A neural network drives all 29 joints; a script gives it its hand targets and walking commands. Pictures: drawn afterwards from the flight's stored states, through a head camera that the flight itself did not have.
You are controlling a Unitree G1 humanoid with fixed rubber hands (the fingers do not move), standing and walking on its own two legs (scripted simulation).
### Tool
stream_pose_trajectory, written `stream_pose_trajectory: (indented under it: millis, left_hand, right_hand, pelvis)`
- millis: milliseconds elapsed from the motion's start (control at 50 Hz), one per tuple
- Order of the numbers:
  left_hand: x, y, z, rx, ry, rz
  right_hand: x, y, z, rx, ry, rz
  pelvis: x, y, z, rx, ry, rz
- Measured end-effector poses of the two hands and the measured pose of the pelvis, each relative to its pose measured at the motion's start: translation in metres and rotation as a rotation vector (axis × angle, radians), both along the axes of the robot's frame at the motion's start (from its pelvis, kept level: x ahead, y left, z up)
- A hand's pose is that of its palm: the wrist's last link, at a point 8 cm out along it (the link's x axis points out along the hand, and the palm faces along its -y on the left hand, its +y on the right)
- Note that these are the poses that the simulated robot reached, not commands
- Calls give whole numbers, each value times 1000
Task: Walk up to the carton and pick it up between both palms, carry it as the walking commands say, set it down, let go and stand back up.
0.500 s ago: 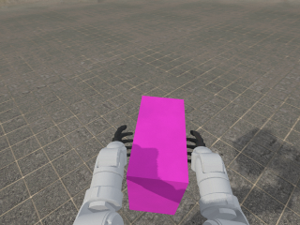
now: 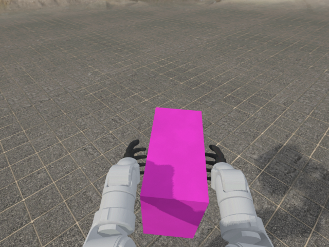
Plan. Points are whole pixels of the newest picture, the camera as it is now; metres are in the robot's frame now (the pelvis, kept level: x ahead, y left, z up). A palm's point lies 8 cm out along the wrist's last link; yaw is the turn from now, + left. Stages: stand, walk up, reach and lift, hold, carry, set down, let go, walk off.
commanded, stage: hold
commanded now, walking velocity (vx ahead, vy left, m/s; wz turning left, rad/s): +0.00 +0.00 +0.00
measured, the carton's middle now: (173, 169) +0.36 +0.01 -0.01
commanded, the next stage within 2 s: carry in 0.08 s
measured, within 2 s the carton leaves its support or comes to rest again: neither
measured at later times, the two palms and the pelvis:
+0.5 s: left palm (123, 129) +0.39 +0.15 +0.12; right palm (210, 137) +0.37 -0.09 +0.12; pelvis +0.05 +0.04 +0.02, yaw -2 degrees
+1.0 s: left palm (113, 103) +0.54 +0.21 +0.11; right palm (183, 107) +0.53 -0.02 +0.11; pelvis +0.22 +0.09 +0.02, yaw +0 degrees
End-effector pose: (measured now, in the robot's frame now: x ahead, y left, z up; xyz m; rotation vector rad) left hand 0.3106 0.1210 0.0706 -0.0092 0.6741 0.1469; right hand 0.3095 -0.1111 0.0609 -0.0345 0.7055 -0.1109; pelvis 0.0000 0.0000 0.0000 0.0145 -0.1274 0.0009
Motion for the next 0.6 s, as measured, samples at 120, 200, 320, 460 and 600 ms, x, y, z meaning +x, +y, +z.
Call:
stream_pose_trajectory:
  millis: [120,200,320,460,600]
  left_hand:
    - [2,0,-2,1,7,0]
    - [8,2,4,17,-15,-11]
    - [30,19,17,-22,-56,-37]
    - [66,27,50,-84,-69,-13]
    - [113,14,55,-92,-97,-23]
  right_hand:
    - [2,0,-2,-2,7,0]
    - [4,3,2,-15,-13,-5]
    - [18,19,21,-20,-54,-55]
    - [49,28,54,-26,-58,-69]
    - [93,14,58,4,-87,-99]
  pelvis:
    - [1,0,0,0,2,0]
    - [3,6,0,-8,11,-2]
    - [12,29,3,-29,84,-8]
    - [43,36,22,-63,202,-31]
    - [91,29,12,-44,239,-22]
